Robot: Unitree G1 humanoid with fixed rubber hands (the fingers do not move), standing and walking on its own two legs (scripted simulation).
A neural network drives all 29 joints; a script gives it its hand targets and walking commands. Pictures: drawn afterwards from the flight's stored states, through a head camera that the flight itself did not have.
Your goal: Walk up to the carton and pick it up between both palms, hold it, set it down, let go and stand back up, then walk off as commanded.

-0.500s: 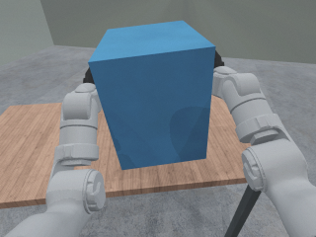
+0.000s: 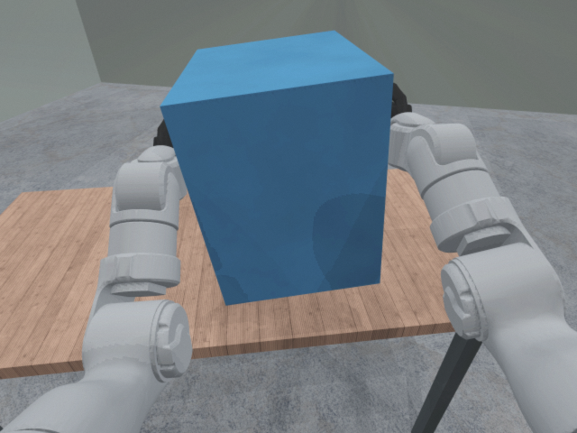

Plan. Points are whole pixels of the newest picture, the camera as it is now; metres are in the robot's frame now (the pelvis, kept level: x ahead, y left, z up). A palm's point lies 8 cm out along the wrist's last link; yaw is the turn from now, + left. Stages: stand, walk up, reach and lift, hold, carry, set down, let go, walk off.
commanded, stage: hold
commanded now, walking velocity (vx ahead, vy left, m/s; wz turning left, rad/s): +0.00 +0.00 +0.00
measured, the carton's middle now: (283, 159) +0.40 +0.00 +0.25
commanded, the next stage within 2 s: set down in 0.08 s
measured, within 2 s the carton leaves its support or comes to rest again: neither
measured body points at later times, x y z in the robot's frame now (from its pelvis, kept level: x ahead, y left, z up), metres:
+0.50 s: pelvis +0.01 +0.00 +0.00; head -0.06 +0.02 +0.45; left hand +0.41 +0.18 +0.26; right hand +0.42 -0.12 +0.28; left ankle +0.06 +0.13 -0.74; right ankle -0.01 -0.13 -0.74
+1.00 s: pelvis +0.02 +0.00 +0.00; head -0.03 +0.03 +0.45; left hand +0.43 +0.18 +0.21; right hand +0.43 -0.13 +0.21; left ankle +0.06 +0.13 -0.74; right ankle -0.01 -0.13 -0.74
